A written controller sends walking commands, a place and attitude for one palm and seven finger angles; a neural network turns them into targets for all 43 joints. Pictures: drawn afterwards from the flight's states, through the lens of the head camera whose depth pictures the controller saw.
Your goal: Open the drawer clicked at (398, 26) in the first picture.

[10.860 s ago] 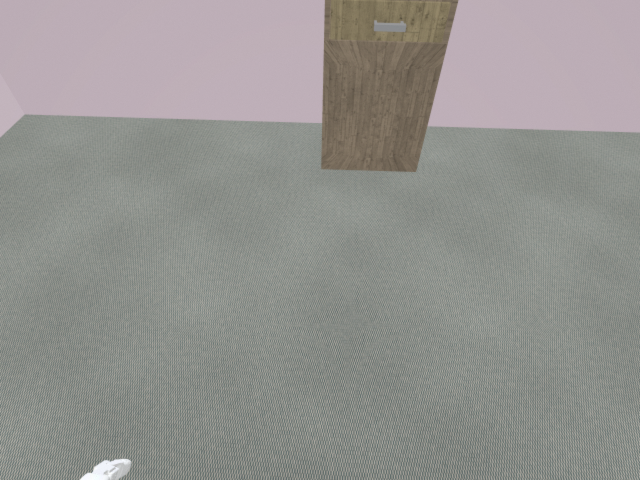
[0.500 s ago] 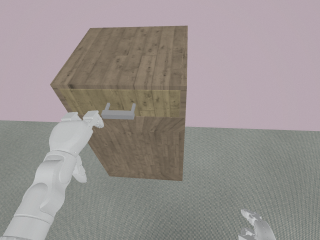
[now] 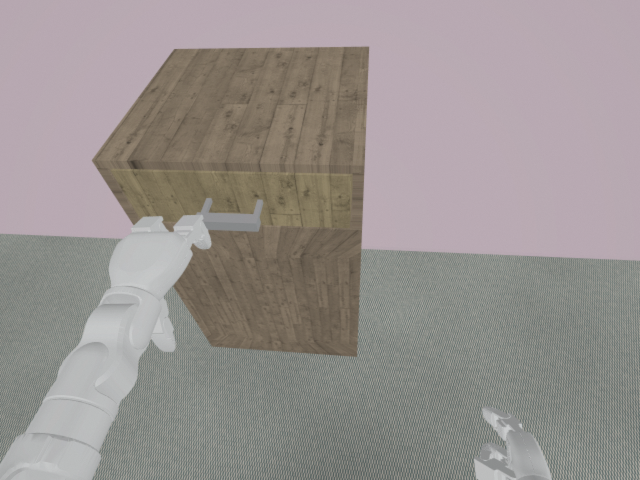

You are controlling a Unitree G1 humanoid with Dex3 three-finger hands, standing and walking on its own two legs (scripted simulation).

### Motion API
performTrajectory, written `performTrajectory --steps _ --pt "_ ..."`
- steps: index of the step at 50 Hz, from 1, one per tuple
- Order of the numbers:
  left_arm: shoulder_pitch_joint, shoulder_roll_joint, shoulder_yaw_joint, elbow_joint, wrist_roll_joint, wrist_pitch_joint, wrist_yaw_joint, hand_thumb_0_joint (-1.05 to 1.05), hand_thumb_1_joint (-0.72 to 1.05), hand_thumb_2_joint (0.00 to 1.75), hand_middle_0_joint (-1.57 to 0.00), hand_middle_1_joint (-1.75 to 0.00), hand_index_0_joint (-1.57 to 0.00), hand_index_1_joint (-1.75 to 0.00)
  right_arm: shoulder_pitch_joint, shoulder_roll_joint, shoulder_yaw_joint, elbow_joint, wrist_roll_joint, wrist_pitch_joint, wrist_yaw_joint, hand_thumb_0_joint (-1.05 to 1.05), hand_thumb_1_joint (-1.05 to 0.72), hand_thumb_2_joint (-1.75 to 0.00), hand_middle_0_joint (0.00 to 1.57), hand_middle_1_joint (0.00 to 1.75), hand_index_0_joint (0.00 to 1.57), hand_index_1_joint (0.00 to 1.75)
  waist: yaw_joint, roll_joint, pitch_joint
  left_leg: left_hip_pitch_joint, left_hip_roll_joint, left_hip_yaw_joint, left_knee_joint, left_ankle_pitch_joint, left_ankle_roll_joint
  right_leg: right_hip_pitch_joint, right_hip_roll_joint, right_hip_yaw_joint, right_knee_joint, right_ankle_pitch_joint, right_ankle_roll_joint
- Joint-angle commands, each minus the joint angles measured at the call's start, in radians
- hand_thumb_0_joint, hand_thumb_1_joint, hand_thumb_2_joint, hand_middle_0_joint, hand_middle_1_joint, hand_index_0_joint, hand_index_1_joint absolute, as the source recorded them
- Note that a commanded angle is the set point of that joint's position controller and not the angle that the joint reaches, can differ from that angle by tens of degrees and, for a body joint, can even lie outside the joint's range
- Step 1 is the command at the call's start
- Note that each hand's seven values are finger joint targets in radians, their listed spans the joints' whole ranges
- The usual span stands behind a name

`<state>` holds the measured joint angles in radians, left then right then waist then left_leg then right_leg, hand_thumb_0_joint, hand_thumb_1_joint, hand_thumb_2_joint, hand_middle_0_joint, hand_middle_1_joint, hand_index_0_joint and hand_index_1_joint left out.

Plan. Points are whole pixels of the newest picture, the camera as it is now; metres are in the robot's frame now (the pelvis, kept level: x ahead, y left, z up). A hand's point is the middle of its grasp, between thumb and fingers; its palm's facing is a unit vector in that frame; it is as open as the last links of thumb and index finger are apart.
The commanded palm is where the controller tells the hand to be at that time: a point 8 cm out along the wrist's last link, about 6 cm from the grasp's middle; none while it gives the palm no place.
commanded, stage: move the hooked fingers above the handle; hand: left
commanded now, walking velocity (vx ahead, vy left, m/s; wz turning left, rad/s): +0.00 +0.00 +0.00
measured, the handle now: (230, 213) +0.56 +0.25 -0.05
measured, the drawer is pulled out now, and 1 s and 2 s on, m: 0.00 0.00 0.00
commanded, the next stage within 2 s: none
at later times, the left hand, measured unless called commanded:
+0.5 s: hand (193, 241) +0.41 +0.25 +0.04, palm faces +0.00 -0.03 -1.00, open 13.8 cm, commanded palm +0.39 +0.25 +0.10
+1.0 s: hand (206, 220) +0.47 +0.25 +0.02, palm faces -0.04 +0.01 -1.00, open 13.8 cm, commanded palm +0.45 +0.25 +0.07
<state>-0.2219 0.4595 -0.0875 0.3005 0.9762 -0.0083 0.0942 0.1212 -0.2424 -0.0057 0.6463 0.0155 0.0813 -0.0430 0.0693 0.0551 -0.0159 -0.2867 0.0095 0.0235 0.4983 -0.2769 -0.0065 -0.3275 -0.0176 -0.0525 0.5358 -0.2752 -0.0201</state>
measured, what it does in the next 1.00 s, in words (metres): stands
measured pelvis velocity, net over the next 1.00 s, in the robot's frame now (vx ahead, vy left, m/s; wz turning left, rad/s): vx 0.00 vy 0.02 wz -0.03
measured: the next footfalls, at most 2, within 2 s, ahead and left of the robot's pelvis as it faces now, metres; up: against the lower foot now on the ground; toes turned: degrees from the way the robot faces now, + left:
none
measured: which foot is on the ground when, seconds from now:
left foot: down 0.00-1.00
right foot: down 0.00-1.00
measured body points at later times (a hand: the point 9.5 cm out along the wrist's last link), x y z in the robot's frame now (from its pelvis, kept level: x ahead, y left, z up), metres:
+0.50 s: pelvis +0.01 +0.02 -0.01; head +0.07 +0.00 +0.44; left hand +0.41 +0.25 +0.09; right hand +0.10 -0.25 -0.15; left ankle -0.01 +0.13 -0.74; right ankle +0.00 -0.10 -0.74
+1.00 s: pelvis +0.00 +0.02 -0.02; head +0.09 +0.01 +0.42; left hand +0.47 +0.25 +0.08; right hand +0.05 -0.25 -0.15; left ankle -0.01 +0.13 -0.74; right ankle +0.00 -0.10 -0.74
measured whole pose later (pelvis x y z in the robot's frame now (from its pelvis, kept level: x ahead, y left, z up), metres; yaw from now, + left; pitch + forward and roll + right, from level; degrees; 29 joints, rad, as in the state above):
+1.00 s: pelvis +0.00 +0.02 -0.02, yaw -1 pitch +16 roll +0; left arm -0.75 0.50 -0.02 0.98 1.10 -0.06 0.28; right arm 0.30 -0.26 -0.06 0.69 0.00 0.10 -0.01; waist -0.07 0.04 -0.10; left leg -0.61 0.01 0.05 0.70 -0.36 0.02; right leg -0.64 -0.02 -0.03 0.68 -0.32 0.00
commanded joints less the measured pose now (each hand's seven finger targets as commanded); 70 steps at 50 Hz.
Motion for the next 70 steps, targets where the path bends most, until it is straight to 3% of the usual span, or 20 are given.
performTrajectory --steps 1,2,7,12,18,19,23,26,30,38,41,45,48,52,57,59,60,64,67,70 --pt "-0.403 0.236 0.153 -0.158 0.005 -0.066 0.061 0.0 -0.5 0.3 -0.3 -1.2 -0.3 -1.2 -0.034 -0.106 -0.051 -0.12 -0.01 -0.043 -0.021 0.0 -0.9 -0.9 0.2 0.3 0.2 0.3 -0.018 -0.018 -0.307 0.033 -0.063 0.022 -0.009 0.235 0.043 0.146 0.018 0.052 -0.05 0.262 -0.009" --pt "-0.424 0.253 0.169 -0.133 0.007 -0.074 0.066 0.0 -0.5 0.3 -0.3 -1.2 -0.3 -1.2 -0.019 -0.111 -0.055 -0.114 -0.011 -0.043 -0.02 0.0 -0.9 -0.9 0.2 0.3 0.2 0.3 -0.026 -0.015 -0.312 0.026 -0.063 0.02 -0.003 0.237 0.042 0.14 0.021 0.051 -0.049 0.26 -0.009" --pt "-0.461 0.176 0.109 -0.035 0.015 -0.073 0.085 0.0 -0.5 0.3 -0.3 -1.2 -0.3 -1.2 0.026 -0.116 -0.071 -0.107 -0.007 -0.041 -0.005 0.0 -0.9 -0.9 0.2 0.3 0.2 0.3 -0.043 -0.042 -0.314 0.0 -0.056 0.014 0.021 0.273 0.038 0.084 0.031 0.027 -0.015 0.28 -0.015" --pt "-0.494 0.201 0.129 0.024 0.029 -0.057 0.101 0.0 -0.5 0.3 -0.3 -1.2 -0.3 -1.2 0.06 -0.132 -0.083 -0.104 -0.007 -0.027 0.001 0.0 -0.9 -0.9 0.2 0.3 0.2 0.3 -0.043 -0.074 -0.356 -0.019 -0.051 0.012 0.041 0.311 0.041 0.08 0.035 0.025 0.015 0.318 -0.017" --pt "-0.574 0.272 0.19 0.052 0.05 -0.072 0.146 0.0 -0.5 0.3 -0.3 -1.2 -0.3 -1.2 0.104 -0.137 -0.094 -0.096 -0.008 -0.015 0.002 0.0 -0.9 -0.9 0.2 0.3 0.2 0.3 -0.041 -0.049 -0.41 -0.032 -0.044 0.006 0.056 0.353 0.042 0.08 0.037 0.028 0.044 0.343 -0.021" --pt "-0.552 0.248 0.175 0.053 0.052 -0.071 0.153 0.0 -0.5 0.3 -0.3 -1.2 -0.3 -1.2 0.107 -0.133 -0.096 -0.098 -0.009 -0.015 0.004 0.0 -0.9 -0.9 0.2 0.3 0.2 0.3 -0.036 -0.014 -0.427 -0.019 -0.044 0.008 0.063 0.381 0.041 0.075 0.038 0.027 0.052 0.356 -0.023" --pt "-0.623 0.231 0.151 0.11 0.06 -0.06 0.174 0.0 -0.5 0.3 -0.3 -1.2 -0.3 -1.2 0.138 -0.141 -0.102 -0.078 -0.007 -0.012 0.011 0.0 -0.9 -0.9 0.2 0.3 0.2 0.3 -0.067 -0.005 -0.404 -0.019 -0.035 0.004 0.075 0.398 0.038 0.021 0.043 0.019 0.057 0.345 -0.024" --pt "-0.602 0.235 0.152 0.16 0.066 -0.043 0.175 0.0 -0.5 0.3 -0.3 -1.2 -0.3 -1.2 0.154 -0.145 -0.106 -0.074 -0.007 -0.007 0.014 0.0 -0.9 -0.9 0.2 0.3 0.2 0.3 -0.062 -0.015 -0.434 -0.023 -0.033 0.008 0.081 0.412 0.038 0.029 0.046 0.02 0.063 0.356 -0.024" --pt "-0.653 0.184 0.098 0.216 0.063 -0.038 0.158 0.0 -0.5 0.3 -0.3 -1.2 -0.3 -1.2 0.175 -0.149 -0.11 -0.069 -0.006 -0.002 0.016 0.0 -0.9 -0.9 0.2 0.3 0.2 0.3 -0.089 -0.055 -0.419 -0.024 -0.028 0.005 0.088 0.396 0.043 -0.003 0.049 0.016 0.058 0.338 -0.02" --pt "-0.855 0.228 0.114 0.29 0.097 -0.102 0.191 0.0 -0.5 0.3 -0.3 -1.2 -0.3 -1.2 0.227 -0.148 -0.111 -0.047 -0.016 0.002 0.013 0.0 -0.9 -0.9 0.2 0.3 0.2 0.3 -0.117 0.001 -0.432 -0.042 -0.03 -0.012 0.119 0.355 0.042 -0.086 0.051 0.017 0.082 0.279 -0.025" --pt "-0.885 0.288 0.16 0.389 0.113 -0.09 0.223 0.0 -0.5 0.3 -0.3 -1.2 -0.3 -1.2 0.244 -0.153 -0.108 -0.035 -0.019 0.001 0.011 0.0 -0.9 -0.9 0.2 0.3 0.2 0.3 -0.123 -0.025 -0.422 -0.102 -0.036 -0.005 0.128 0.305 0.044 -0.095 0.053 0.021 0.091 0.265 -0.024" --pt "-0.92 0.278 0.143 0.473 0.121 -0.059 0.241 0.0 -0.5 0.3 -0.3 -1.2 -0.3 -1.2 0.268 -0.155 -0.109 -0.033 -0.021 -0.002 0.016 0.0 -0.9 -0.9 0.2 0.3 0.2 0.3 -0.134 -0.014 -0.467 -0.126 -0.038 0.004 0.146 0.319 0.043 -0.092 0.053 0.022 0.104 0.294 -0.021" --pt "-0.947 0.319 0.157 0.522 0.12 -0.047 0.228 0.0 -0.5 0.3 -0.3 -1.2 -0.3 -1.2 0.294 -0.166 -0.111 -0.027 -0.023 0.001 0.013 0.0 -0.9 -0.9 0.2 0.3 0.2 0.3 -0.148 -0.029 -0.512 -0.145 -0.039 0.009 0.162 0.328 0.048 -0.066 0.052 0.033 0.109 0.332 -0.014" --pt "-0.976 0.259 0.105 0.554 0.106 -0.069 0.193 0.0 -0.5 0.3 -0.3 -1.2 -0.3 -1.2 0.318 -0.167 -0.116 -0.019 -0.025 0.002 0.01 0.0 -0.9 -0.9 0.2 0.3 0.2 0.3 -0.18 -0.049 -0.5 -0.15 -0.034 0.01 0.172 0.323 0.053 -0.081 0.053 0.036 0.097 0.343 -0.009" --pt "-1.072 0.338 0.142 0.532 0.116 -0.132 0.189 0.0 -0.5 0.3 -0.3 -1.2 -0.3 -1.2 0.349 -0.178 -0.115 -0.001 -0.03 0.003 0.0 0.0 -0.9 -0.9 0.2 0.3 0.2 0.3 -0.194 -0.012 -0.487 -0.186 -0.034 -0.002 0.189 0.288 0.056 -0.134 0.053 0.043 0.111 0.3 -0.011" --pt "-1.043 0.364 0.176 0.545 0.126 -0.147 0.21 0.0 -0.5 0.3 -0.3 -1.2 -0.3 -1.2 0.362 -0.178 -0.12 0.007 -0.036 0.002 0.004 0.0 -0.9 -0.9 0.2 0.3 0.2 0.3 -0.179 0.021 -0.523 -0.171 -0.032 -0.004 0.208 0.322 0.053 -0.156 0.057 0.039 0.132 0.303 -0.016" --pt "-1.074 0.365 0.171 0.534 0.131 -0.151 0.223 0.0 -0.5 0.3 -0.3 -1.2 -0.3 -1.2 0.365 -0.18 -0.118 0.008 -0.041 0.002 0.006 0.0 -0.9 -0.9 0.2 0.3 0.2 0.3 -0.187 0.052 -0.539 -0.167 -0.031 -0.006 0.217 0.339 0.05 -0.177 0.058 0.038 0.143 0.305 -0.015" --pt "-1.08 0.379 0.185 0.617 0.138 -0.113 0.27 0.0 -0.5 0.3 -0.3 -1.2 -0.3 -1.2 0.384 -0.187 -0.117 0.024 -0.048 0.004 0.02 0.0 -0.9 -0.9 0.2 0.3 0.2 0.3 -0.195 0.054 -0.538 -0.211 -0.029 -0.007 0.239 0.343 0.046 -0.212 0.063 0.026 0.165 0.295 -0.014" --pt "-1.022 0.442 0.238 0.654 0.132 -0.068 0.273 0.0 -0.5 0.3 -0.3 -1.2 -0.3 -1.2 0.386 -0.198 -0.112 0.02 -0.052 0.013 0.029 0.0 -0.9 -0.9 0.2 0.3 0.2 0.3 -0.162 0.03 -0.604 -0.229 -0.03 0.001 0.242 0.382 0.045 -0.136 0.062 0.026 0.178 0.353 -0.014" --pt "-0.98 0.396 0.197 0.664 0.124 -0.042 0.245 0.0 -0.5 0.3 -0.3 -1.2 -0.3 -1.2 0.389 -0.197 -0.115 0.014 -0.045 0.018 0.031 0.0 -0.9 -0.9 0.2 0.3 0.2 0.3 -0.165 0.011 -0.609 -0.213 -0.023 0.01 0.237 0.399 0.047 -0.116 0.062 0.029 0.162 0.382 -0.006"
